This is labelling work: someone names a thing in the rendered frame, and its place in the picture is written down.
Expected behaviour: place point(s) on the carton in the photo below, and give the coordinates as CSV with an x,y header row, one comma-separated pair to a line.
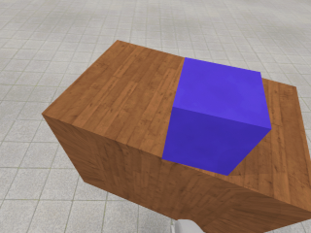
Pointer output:
x,y
219,115

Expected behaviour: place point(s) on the pedestal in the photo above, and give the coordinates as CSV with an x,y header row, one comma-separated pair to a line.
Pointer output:
x,y
112,122

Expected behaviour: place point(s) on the robot right thigh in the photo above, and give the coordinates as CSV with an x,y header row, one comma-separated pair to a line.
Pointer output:
x,y
185,226

